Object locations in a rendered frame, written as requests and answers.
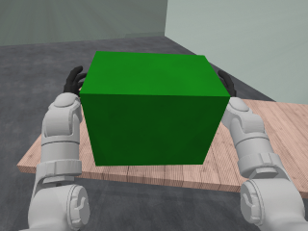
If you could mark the left robot hand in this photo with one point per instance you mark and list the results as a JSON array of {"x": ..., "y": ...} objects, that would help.
[{"x": 72, "y": 83}]

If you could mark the robot left upper arm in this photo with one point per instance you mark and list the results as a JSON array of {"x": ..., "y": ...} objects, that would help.
[{"x": 63, "y": 208}]

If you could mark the right robot hand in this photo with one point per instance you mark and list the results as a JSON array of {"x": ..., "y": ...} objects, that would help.
[{"x": 227, "y": 82}]

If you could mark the carton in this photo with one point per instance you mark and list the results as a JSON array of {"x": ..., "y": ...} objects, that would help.
[{"x": 151, "y": 109}]

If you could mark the table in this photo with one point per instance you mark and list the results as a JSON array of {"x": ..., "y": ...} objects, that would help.
[{"x": 286, "y": 125}]

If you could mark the right robot forearm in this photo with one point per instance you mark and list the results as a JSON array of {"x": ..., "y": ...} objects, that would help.
[{"x": 257, "y": 159}]

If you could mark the left robot forearm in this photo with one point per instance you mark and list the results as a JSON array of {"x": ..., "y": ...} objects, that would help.
[{"x": 60, "y": 139}]

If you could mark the robot right upper arm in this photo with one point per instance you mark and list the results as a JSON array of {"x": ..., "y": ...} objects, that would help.
[{"x": 272, "y": 204}]

